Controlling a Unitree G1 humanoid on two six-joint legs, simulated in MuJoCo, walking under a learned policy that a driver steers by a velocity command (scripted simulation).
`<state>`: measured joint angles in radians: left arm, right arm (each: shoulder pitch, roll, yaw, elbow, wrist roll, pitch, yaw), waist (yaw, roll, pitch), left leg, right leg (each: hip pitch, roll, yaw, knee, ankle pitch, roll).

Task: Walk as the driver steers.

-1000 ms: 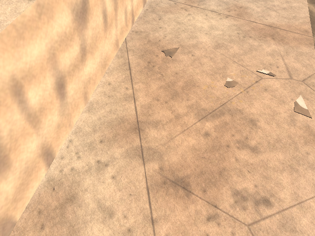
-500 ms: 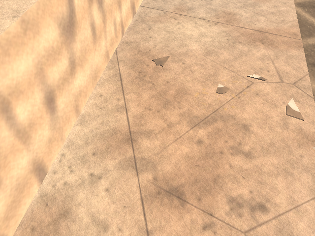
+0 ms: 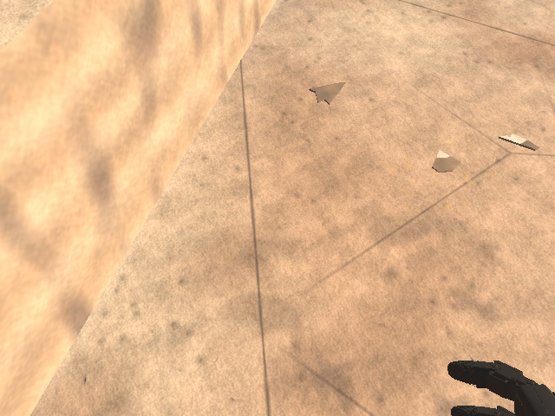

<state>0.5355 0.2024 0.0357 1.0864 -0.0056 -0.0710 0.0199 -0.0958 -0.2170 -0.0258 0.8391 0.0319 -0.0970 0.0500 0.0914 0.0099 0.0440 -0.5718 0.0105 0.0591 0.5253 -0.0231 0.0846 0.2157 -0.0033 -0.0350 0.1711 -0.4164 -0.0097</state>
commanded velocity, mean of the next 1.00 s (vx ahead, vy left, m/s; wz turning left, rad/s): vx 0.36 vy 0.00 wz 0.00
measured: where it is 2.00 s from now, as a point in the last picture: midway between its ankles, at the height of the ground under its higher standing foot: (319, 376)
